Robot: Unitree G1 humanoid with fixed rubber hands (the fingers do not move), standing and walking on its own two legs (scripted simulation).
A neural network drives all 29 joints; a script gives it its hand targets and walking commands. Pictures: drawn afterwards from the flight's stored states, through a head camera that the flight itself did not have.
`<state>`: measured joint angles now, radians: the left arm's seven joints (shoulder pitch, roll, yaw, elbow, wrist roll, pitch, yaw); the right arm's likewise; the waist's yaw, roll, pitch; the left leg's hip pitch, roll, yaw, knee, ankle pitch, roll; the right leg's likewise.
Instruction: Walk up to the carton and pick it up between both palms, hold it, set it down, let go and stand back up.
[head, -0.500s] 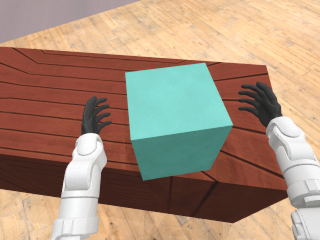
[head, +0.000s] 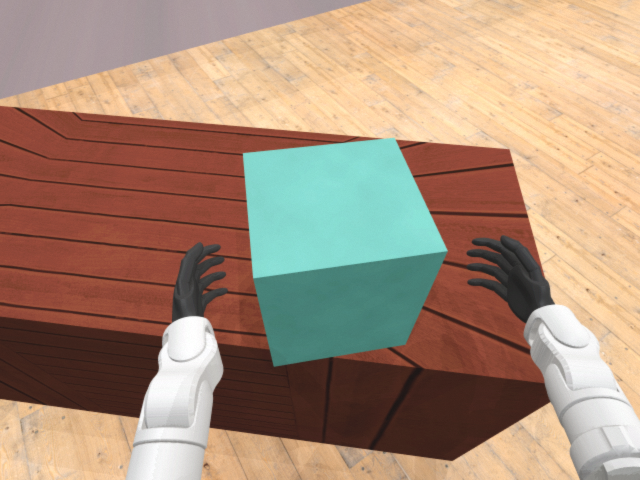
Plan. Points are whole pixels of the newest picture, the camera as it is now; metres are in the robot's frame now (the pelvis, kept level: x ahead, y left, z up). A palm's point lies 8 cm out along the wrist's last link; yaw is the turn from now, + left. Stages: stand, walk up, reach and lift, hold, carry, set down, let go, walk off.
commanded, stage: set down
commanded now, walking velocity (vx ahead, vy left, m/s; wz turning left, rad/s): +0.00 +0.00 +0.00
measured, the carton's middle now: (331, 257) +0.43 +0.05 +0.01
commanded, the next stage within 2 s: none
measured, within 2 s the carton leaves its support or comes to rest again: neither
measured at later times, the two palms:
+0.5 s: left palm (202, 337) +0.28 +0.19 +0.02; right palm (545, 348) +0.32 -0.23 +0.01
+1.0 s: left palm (204, 383) +0.24 +0.18 -0.02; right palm (548, 418) +0.25 -0.24 -0.04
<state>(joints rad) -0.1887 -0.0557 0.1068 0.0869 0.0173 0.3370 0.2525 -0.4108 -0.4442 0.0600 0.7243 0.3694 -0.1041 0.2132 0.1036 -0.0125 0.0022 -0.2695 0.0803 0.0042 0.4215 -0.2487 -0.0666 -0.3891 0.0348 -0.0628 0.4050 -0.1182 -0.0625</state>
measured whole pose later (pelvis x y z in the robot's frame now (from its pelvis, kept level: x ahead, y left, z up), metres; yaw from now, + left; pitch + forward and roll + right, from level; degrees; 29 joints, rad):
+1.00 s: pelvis +0.01 +0.01 -0.01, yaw -3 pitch +3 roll +0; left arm 0.10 -0.06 0.01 0.33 0.01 -0.09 0.28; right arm -0.07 -0.43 0.15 0.91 0.43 -0.50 0.27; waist 0.08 -0.01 0.00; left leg -0.24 0.08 0.05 0.52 -0.33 -0.05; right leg -0.39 0.04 -0.02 0.52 -0.19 -0.05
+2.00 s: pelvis +0.03 +0.05 +0.00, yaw -1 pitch -4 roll -2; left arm 0.27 0.09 -0.01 0.39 0.03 0.06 0.12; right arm 0.17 -0.27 0.00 0.77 0.13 -0.29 0.15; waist 0.04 0.01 0.06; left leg -0.01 0.05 0.03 0.40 -0.32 -0.01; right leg -0.12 0.01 -0.03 0.35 -0.16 0.00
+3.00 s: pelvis +0.01 +0.04 +0.00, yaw -1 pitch -4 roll -1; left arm 0.22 0.18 0.01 0.58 0.02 0.04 0.02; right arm 0.22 -0.21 -0.05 0.69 0.00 -0.09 0.01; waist 0.01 0.01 0.03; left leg -0.10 0.04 0.03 0.52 -0.36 -0.01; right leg -0.22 0.00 -0.03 0.49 -0.21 0.00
